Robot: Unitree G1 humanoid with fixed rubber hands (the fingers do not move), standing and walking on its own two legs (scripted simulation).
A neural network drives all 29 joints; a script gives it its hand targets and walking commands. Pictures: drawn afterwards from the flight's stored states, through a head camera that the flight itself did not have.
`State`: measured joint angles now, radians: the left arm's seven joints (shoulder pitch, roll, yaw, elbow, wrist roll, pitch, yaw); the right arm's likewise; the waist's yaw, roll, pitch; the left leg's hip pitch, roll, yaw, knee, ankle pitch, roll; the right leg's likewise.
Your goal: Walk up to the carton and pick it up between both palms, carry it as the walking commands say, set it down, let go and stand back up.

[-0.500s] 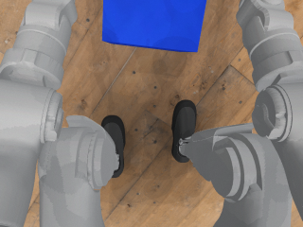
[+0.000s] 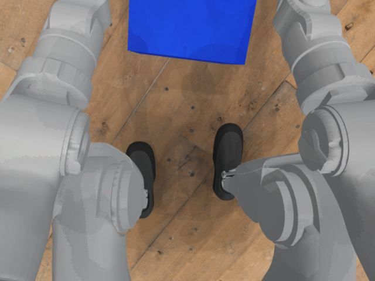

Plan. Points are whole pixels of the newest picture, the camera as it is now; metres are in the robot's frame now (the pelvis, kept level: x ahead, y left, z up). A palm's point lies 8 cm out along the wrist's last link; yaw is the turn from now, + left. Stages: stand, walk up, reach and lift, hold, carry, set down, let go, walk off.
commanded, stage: reach and lift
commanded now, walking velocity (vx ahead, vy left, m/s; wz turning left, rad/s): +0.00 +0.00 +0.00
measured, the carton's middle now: out of the picture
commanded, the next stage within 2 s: none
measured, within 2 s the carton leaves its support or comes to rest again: leaves its support in 0.76 s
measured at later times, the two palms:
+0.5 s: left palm out of the picture +0.56 +0.14 -0.20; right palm out of the picture +0.56 -0.15 -0.18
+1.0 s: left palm out of the picture +0.54 +0.14 -0.17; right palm out of the picture +0.56 -0.14 -0.14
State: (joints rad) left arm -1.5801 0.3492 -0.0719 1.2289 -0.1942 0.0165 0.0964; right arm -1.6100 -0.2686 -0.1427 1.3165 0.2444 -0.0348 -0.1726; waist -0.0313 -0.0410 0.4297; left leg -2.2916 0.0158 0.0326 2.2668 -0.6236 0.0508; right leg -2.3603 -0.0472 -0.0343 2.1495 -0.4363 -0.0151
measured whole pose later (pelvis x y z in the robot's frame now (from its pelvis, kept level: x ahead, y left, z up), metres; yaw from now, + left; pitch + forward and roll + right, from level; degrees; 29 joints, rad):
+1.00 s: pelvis +0.01 -0.01 +0.00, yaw +3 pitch +36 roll -2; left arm -1.45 0.30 0.03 1.10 -0.07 0.19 0.08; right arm -1.49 -0.20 -0.32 1.14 0.09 0.13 -0.14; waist -0.07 -0.04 0.33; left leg -2.28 -0.05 0.01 2.28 -0.63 0.02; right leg -2.32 0.01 0.01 2.19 -0.50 0.03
